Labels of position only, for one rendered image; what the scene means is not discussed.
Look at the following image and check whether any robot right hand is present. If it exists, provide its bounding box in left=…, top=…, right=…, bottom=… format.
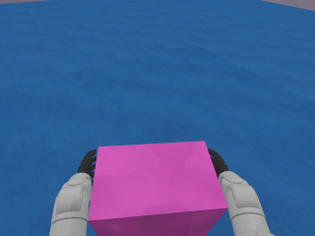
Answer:
left=208, top=148, right=228, bottom=179

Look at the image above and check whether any right robot forearm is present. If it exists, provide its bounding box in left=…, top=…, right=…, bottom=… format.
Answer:
left=219, top=171, right=275, bottom=236

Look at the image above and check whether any robot left hand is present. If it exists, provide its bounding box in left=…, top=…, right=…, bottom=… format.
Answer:
left=78, top=149, right=97, bottom=185

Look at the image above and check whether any left robot forearm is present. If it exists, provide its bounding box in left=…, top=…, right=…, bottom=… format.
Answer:
left=49, top=172, right=93, bottom=236

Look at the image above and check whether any carton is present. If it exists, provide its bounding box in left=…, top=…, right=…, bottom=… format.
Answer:
left=88, top=141, right=228, bottom=236

